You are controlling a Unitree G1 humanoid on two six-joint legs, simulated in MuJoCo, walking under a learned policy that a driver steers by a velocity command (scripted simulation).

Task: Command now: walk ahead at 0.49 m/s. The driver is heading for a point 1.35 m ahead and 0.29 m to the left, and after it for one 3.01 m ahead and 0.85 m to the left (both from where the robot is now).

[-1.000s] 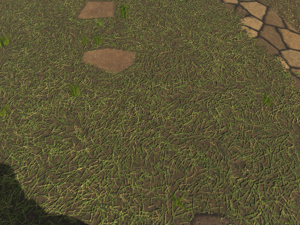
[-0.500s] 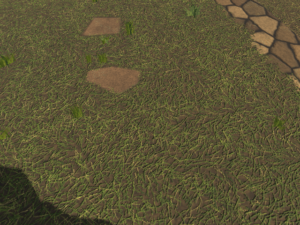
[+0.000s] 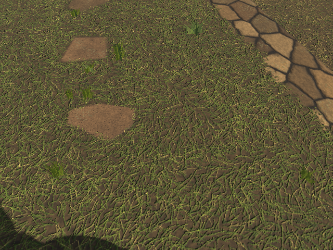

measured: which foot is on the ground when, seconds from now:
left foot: down 0.00-0.32, up 0.34-0.74, down 0.76-1.00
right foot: up 0.00-0.28, down 0.30-0.80, up 0.82-1.00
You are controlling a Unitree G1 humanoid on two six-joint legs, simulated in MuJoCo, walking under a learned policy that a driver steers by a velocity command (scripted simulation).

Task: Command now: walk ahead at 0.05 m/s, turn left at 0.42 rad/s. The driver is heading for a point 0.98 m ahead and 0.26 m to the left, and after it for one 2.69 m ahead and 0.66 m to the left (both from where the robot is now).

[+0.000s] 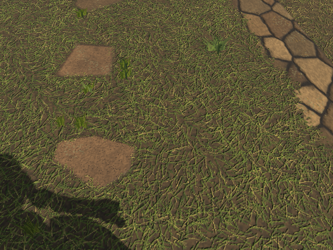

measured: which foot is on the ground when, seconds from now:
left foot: down 0.00-0.16, up 0.18-0.62, down 0.64-1.00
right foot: up 0.00-0.12, down 0.14-0.62, up 0.64-1.00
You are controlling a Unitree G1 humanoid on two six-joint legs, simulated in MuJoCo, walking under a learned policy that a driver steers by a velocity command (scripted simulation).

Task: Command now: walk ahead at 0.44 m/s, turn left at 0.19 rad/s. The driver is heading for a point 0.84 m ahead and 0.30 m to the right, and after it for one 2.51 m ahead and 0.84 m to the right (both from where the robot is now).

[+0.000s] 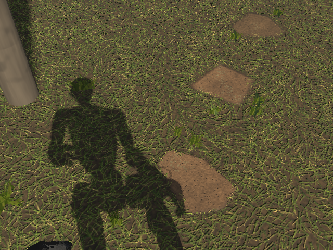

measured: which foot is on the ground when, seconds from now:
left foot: down 0.00-0.14, up 0.16-0.60, down 0.62-1.00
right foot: up 0.00-0.10, down 0.12-0.62, up 0.64-1.00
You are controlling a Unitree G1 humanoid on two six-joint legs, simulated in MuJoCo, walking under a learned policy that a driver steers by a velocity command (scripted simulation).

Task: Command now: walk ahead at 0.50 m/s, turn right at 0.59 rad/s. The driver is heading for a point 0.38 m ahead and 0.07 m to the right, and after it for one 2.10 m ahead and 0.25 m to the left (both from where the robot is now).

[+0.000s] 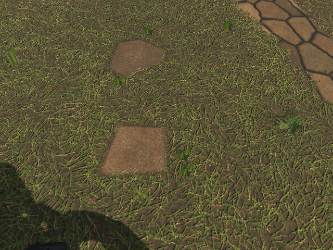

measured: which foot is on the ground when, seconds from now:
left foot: down 0.00-0.12, up 0.14-0.56, down 0.58-0.98, up 1.00-1.00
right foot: up 0.00-0.12, down 0.14-0.62, up 0.64-0.96, down 0.98-1.00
